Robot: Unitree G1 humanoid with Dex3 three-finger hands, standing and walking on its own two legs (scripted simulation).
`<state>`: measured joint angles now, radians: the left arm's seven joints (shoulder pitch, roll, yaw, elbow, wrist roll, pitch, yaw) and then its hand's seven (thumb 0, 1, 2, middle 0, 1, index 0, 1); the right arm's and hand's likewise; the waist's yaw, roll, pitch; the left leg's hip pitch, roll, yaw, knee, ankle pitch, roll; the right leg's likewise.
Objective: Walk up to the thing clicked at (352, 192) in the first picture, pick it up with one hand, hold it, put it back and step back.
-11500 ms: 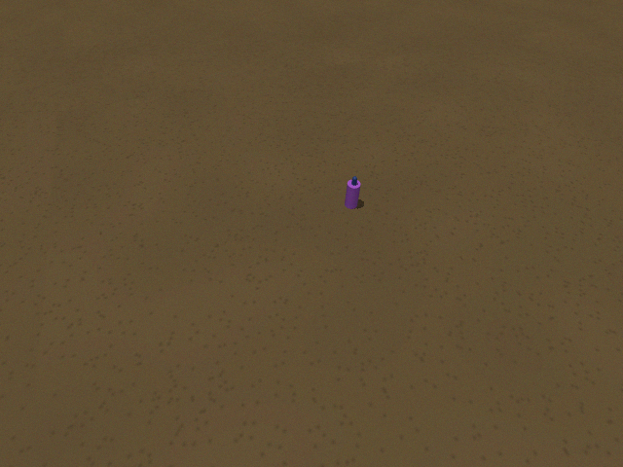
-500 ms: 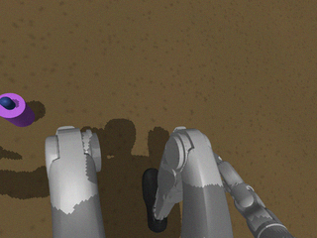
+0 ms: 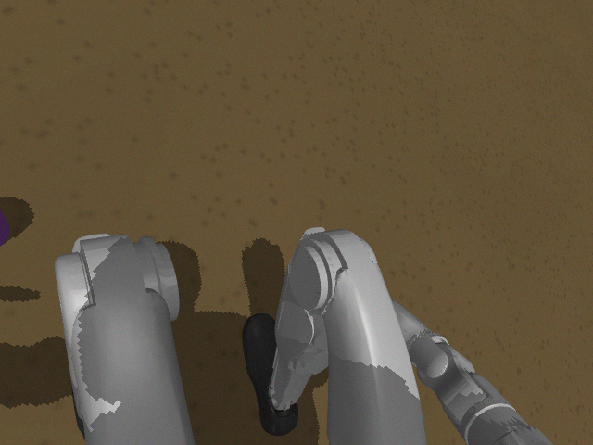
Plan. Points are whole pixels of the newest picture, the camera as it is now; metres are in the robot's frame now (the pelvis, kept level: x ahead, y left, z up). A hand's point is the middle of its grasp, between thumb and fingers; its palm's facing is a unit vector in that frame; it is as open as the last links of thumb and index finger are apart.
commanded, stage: close in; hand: left
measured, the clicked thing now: out of the picture +0.38 +0.33 -0.19
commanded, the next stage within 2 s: rest palm in 0.32 s
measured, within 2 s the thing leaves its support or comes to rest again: leaves its support in 1.50 s
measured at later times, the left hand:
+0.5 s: hand out of the picture +0.35 +0.33 -0.16, palm faces +0.48 -0.87 +0.01, open 17.2 cm
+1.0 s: hand out of the picture +0.37 +0.32 -0.16, palm faces +0.49 -0.87 +0.01, open 10.1 cm
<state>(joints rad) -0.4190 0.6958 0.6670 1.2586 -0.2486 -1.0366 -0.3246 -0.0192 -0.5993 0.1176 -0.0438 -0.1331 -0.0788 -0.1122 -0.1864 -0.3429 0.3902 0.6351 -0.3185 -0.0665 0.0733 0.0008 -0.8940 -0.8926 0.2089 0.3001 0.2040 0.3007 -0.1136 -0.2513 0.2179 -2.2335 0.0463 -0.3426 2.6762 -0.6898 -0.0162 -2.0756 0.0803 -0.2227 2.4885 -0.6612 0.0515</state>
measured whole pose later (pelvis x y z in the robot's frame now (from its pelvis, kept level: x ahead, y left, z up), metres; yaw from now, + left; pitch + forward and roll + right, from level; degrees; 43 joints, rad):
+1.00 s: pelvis -0.01 +0.00 +0.00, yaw -2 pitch +9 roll -16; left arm -0.49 0.74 0.59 1.33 -0.15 -1.11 -0.03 -0.01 0.19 0.54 -0.50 -0.46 -0.49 -0.47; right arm -0.18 -0.36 0.46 0.57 -0.34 -0.01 0.15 0.00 -0.87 -0.89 0.21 0.30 0.20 0.30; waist -0.17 -0.28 0.28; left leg -2.21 0.05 -0.39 2.69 -0.69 -0.02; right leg -2.05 0.10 -0.26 2.47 -0.63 0.06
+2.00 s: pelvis +0.00 +0.00 +0.03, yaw +1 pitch +18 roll -13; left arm -0.41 0.57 0.49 0.88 -0.18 -0.84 -0.06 0.02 -0.05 1.02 -0.82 -0.91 -1.02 -1.03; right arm -0.06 -0.31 0.26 0.62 -0.21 0.03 0.14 0.00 -0.88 -0.90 0.21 0.30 0.20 0.30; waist -0.10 -0.15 0.08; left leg -2.25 0.05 -0.29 2.57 -0.67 -0.01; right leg -2.10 0.06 -0.20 2.41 -0.66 0.04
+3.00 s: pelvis +0.02 -0.02 +0.09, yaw +9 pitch +31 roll -5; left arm -0.46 0.39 0.52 0.77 -0.21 -0.62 -0.20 0.02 -0.03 0.97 -0.81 -0.93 -1.01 -1.04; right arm 0.03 -0.27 0.03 0.69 -0.07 0.02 0.05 0.00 -0.89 -0.90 0.20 0.30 0.20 0.30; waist -0.05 -0.03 -0.11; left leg -2.17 0.06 -0.12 2.30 -0.67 -0.02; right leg -2.09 0.01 -0.08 2.26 -0.71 0.00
